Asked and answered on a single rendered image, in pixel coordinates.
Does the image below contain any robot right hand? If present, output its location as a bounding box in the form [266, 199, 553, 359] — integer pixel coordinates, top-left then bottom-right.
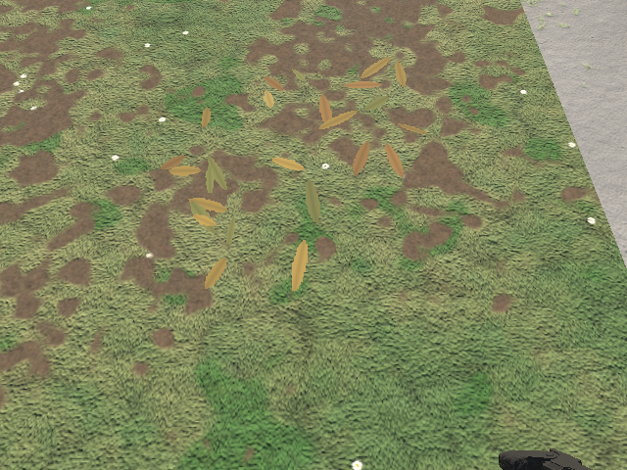
[499, 448, 593, 470]

